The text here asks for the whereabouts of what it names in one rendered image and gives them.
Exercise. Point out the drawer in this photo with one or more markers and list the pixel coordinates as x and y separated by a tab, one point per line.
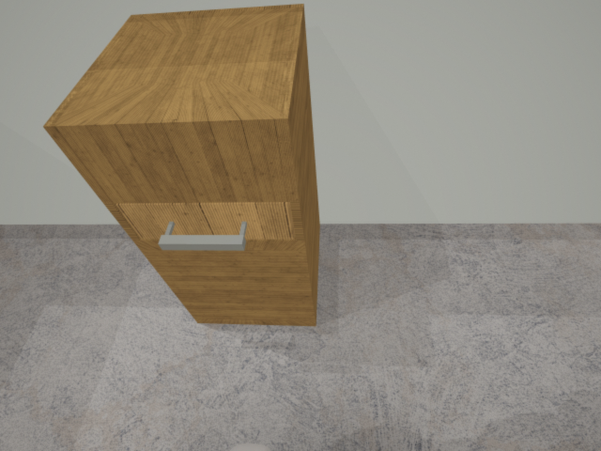
265	220

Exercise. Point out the handle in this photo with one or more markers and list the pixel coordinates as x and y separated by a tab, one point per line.
203	242

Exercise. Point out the cabinet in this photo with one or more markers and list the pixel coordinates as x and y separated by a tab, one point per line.
207	106

